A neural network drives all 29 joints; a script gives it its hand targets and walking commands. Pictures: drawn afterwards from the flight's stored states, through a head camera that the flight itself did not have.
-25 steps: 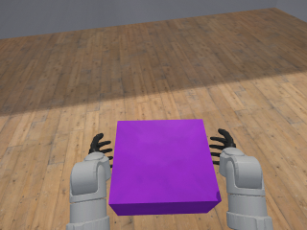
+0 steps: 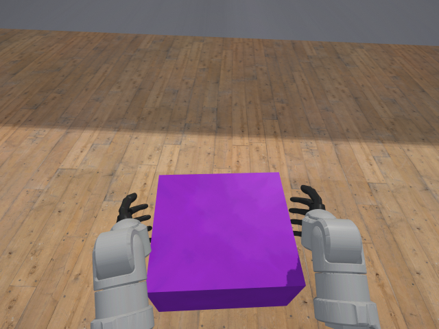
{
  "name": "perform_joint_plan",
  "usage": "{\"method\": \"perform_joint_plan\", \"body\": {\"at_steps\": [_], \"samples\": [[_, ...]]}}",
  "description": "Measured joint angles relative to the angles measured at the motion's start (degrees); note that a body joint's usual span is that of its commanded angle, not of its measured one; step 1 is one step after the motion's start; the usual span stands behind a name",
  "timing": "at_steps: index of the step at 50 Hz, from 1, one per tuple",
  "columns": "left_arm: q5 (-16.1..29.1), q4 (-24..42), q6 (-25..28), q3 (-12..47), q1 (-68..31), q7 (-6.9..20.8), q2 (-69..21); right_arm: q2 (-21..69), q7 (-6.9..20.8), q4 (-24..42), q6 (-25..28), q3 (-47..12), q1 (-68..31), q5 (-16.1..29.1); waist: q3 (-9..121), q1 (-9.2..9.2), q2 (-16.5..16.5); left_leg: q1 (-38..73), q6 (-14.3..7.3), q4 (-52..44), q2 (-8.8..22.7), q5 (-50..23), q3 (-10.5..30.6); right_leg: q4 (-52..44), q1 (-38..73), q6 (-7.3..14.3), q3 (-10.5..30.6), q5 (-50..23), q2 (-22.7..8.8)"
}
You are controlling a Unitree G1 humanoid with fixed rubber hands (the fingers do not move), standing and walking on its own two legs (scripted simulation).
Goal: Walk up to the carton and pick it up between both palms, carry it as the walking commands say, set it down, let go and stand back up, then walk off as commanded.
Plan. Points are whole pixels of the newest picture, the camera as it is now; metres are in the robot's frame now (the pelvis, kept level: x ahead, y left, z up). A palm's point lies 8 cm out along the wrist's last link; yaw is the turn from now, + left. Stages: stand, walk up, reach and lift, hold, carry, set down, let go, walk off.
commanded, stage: carry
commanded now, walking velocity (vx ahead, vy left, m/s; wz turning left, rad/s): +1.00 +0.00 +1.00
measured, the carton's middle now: (221, 239) +0.31 +0.00 -0.01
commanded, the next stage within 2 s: none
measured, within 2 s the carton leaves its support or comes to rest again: neither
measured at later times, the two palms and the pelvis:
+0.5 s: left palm (32, 208) +0.34 +0.35 +0.06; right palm (193, 156) +0.48 +0.06 +0.07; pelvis +0.15 +0.09 -0.03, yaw +24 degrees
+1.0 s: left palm out of the picture +0.44 +0.68 +0.06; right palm (24, 102) +0.73 +0.54 +0.06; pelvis +0.45 +0.35 -0.02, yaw +57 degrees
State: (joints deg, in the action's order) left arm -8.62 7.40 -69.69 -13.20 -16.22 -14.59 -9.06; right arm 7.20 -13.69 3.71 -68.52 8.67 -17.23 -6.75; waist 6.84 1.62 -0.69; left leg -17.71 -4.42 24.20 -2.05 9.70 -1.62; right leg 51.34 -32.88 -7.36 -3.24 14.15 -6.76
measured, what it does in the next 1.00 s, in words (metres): walks ahead, turning left: right foot, then left foot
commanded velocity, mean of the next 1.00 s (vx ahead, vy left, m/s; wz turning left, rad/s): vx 1.00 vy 0.00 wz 1.00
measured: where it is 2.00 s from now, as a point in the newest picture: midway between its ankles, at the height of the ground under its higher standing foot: outside the picture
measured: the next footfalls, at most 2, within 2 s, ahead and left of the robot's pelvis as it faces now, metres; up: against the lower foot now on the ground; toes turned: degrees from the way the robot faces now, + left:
right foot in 0.14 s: +0.09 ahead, -0.15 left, +0.00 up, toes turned +0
left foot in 0.44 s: +0.13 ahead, +0.17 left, +0.00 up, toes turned +34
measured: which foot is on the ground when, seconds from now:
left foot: down 0.00-0.14, up 0.16-0.42, down 0.44-0.74, up 0.76-1.00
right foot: up 0.00-0.12, down 0.14-0.46, up 0.48-0.70, down 0.72-1.00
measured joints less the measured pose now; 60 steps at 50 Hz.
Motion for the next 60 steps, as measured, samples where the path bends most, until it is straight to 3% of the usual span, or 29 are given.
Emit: {"method": "perform_joint_plan", "body": {"at_steps": [3,6,8,9,11,13,16,21,23,24,26,28,31,35,36,38,40,43,45,48,52,54,55,56,58,60], "samples": [[2.2,1.3,-0.6,0.3,0.7,-2.0,0.3,0.7,-0.4,1.6,-0.9,0.1,0.8,-0.1,-0.8,-1.53,-0.2,0.2,0.4,-1.3,-1.0,-0.8,2.8,-6.8,3.9,0.8,0.1,0.7,0.6],[3.2,3.5,0.2,0.3,0.8,-1.8,0.4,1.0,0.7,3.4,-0.4,0.5,0.0,-0.7,-1.2,-2.74,-0.1,-1.4,0.4,0.5,-2.3,0.1,5.2,-18.9,10.8,2.2,-1.8,3.7,2.0],[3.0,3.5,1.0,1.0,0.5,-1.1,0.1,0.2,2.3,4.2,-0.2,0.9,-0.2,-1.5,-1.3,-3.16,1.2,-4.2,0.8,6.9,-2.3,5.4,6.1,-27.9,15.9,4.3,-4.5,-2.1,2.8],[2.8,3.0,1.4,2.0,0.6,-0.9,0.1,-0.6,3.2,4.2,-0.1,1.2,0.0,-1.4,-1.3,-2.98,2.2,-6.4,1.2,12.5,-1.6,9.2,5.6,-27.7,16.5,4.8,-6.1,-3.3,2.8],[2.6,2.6,1.4,3.1,1.2,-0.9,0.3,-1.5,3.7,4.1,-0.3,1.4,0.5,-0.4,-1.4,-2.69,2.3,-10.4,2.1,21.3,0.3,10.0,2.3,-27.0,17.8,5.1,-8.2,-1.8,1.6],[3.0,3.1,0.7,3.5,1.9,-1.4,0.5,-1.7,3.0,4.5,-0.9,0.8,1.1,0.2,-1.9,-1.92,1.8,-12.6,2.6,25.4,2.8,8.3,-0.9,-28.7,20.8,4.4,-9.9,-0.6,0.2],[3.1,4.0,-0.3,3.4,1.9,-1.7,0.5,-1.2,1.2,5.4,-1.1,0.3,2.1,1.0,-2.0,-1.03,0.3,-11.5,2.3,22.6,5.4,7.4,-5.3,-30.4,25.3,2.6,-12.2,1.0,-2.7],[1.7,4.1,-0.2,3.2,0.3,0.0,0.1,-2.0,1.9,6.4,-1.5,0.8,1.1,1.1,-1.1,-0.32,0.0,-4.1,0.1,12.9,5.3,9.1,-9.9,-26.5,31.2,-1.8,-16.5,7.7,-7.2],[1.1,4.9,-0.4,2.5,-0.1,0.0,0.4,-1.4,2.4,4.8,-0.7,0.9,-0.6,1.0,-0.7,-0.07,-2.0,-1.4,-0.7,11.7,2.2,10.7,-11.2,-16.4,29.2,-2.7,-15.3,10.6,-12.2],[0.8,4.7,-0.2,1.6,0.1,0.4,0.5,-0.9,2.2,3.8,-0.4,0.6,-1.1,0.7,-0.6,0.33,-2.0,-1.2,-0.8,13.1,1.3,12.1,-11.0,-7.9,26.0,-2.7,-11.5,11.3,-12.6],[0.7,3.5,0.1,0.3,0.8,1.3,0.8,0.4,0.6,2.8,-0.1,0.1,-0.5,0.3,-0.8,1.01,-0.5,0.4,-1.0,12.6,0.6,13.5,-9.1,7.9,18.4,-3.3,-3.2,16.2,-8.1],[1.2,2.9,0.3,-0.8,1.3,1.1,0.5,1.4,-1.6,3.6,-0.5,-0.6,1.1,0.7,-2.0,1.26,0.3,3.6,-0.7,8.5,-0.4,12.8,-6.6,17.1,11.0,-2.9,0.0,19.0,-4.3],[2.2,2.9,0.5,0.0,1.1,-0.2,0.4,1.6,-2.6,5.0,-0.7,-0.5,2.2,0.9,-3.9,1.04,0.5,8.7,-0.8,2.7,-1.8,12.3,-2.1,8.9,3.6,-1.9,0.5,14.9,-2.4],[1.6,4.6,2.1,1.1,1.2,1.8,0.4,1.2,-0.9,7.6,-0.1,0.6,1.8,0.8,-5.4,-0.19,1.6,14.2,-0.3,1.4,-2.5,16.0,3.9,-12.8,2.1,-1.0,-0.9,2.7,-1.5],[1.3,5.1,2.4,1.5,1.2,2.4,0.4,1.1,-0.2,8.5,0.0,0.8,1.9,0.6,-5.4,-0.53,2.5,14.9,-0.2,3.3,-2.1,18.1,5.6,-16.6,3.3,-0.8,-2.8,1.0,-0.9],[0.8,4.0,3.3,3.4,-0.1,3.0,0.0,-0.5,1.4,10.1,0.2,1.9,2.5,0.5,-5.4,-0.46,5.7,11.2,-0.4,17.4,-0.2,20.6,7.2,-15.8,7.1,2.0,-7.7,-3.9,-1.2],[0.7,2.7,3.8,5.2,-0.7,2.3,-0.2,-2.9,2.6,10.3,-0.4,2.4,2.5,1.4,-4.8,-1.98,6.7,3.6,0.0,36.6,-0.6,18.7,5.9,-14.0,10.6,3.6,-11.6,1.7,-2.6],[2.3,2.8,3.1,5.7,1.0,0.4,0.3,-3.3,4.0,8.3,-1.5,1.7,1.5,0.1,-3.2,-3.30,5.5,-6.6,0.6,50.9,0.3,12.2,0.2,-18.2,18.4,1.8,-15.4,5.4,-4.5],[3.1,2.9,2.3,5.1,1.6,-0.9,0.4,-2.4,4.8,6.6,-1.2,1.7,1.4,-1.1,-2.3,-4.28,3.5,-11.4,1.2,48.7,1.8,9.9,-2.8,-23.2,24.9,0.6,-18.0,6.6,-5.5],[4.9,4.7,1.6,3.5,1.3,-3.5,0.4,-1.0,6.0,5.2,-0.2,1.9,-0.3,-2.9,-3.1,-6.51,1.1,-17.2,1.5,38.3,4.0,8.8,-5.8,-29.0,33.5,-1.8,-20.8,8.1,-6.5],[6.7,7.2,1.3,1.6,0.3,-5.7,0.1,-0.3,6.4,5.1,0.7,1.1,-2.5,-4.3,-5.0,-7.12,0.1,-18.1,-0.9,18.8,3.5,4.0,-10.1,-30.9,43.7,-5.3,-22.9,11.8,-8.9],[6.9,6.8,1.1,0.8,0.0,-5.5,0.0,-0.3,6.3,4.5,0.8,0.9,-2.7,-4.3,-5.1,-5.72,0.3,-15.2,-3.4,15.0,0.8,1.5,-11.8,-21.2,45.3,-6.3,-21.4,13.4,-12.6],[6.7,6.3,1.0,0.3,-0.3,-5.0,0.2,0.0,6.1,3.9,1.2,0.9,-2.4,-4.1,-5.2,-4.22,-0.8,-14.0,-4.8,17.1,-1.0,-1.0,-12.2,-12.3,43.9,-5.7,-18.9,9.7,-15.6],[5.9,5.3,1.2,0.1,-0.8,-3.9,0.4,0.0,5.6,3.6,1.4,1.0,-2.3,-3.7,-5.2,-2.69,-1.2,-13.7,-5.7,20.2,-2.6,3.3,-11.8,-0.7,39.8,-5.0,-13.4,9.3,-16.3],[4.5,3.0,1.8,-0.2,-2.0,-1.6,1.1,-0.4,3.8,2.5,2.1,0.7,-2.3,-2.2,-6.3,-0.37,-0.3,-12.8,-6.3,23.1,-3.9,9.9,-9.9,22.7,27.3,-4.3,-0.6,12.4,-10.0],[3.3,1.0,2.2,-0.6,-1.9,0.0,0.9,-0.8,1.8,2.2,1.9,0.0,-1.2,-0.4,-7.1,1.26,0.5,-9.4,-5.3,20.1,-5.1,11.1,-8.0,34.2,15.8,-3.2,4.8,13.8,-4.6]]}}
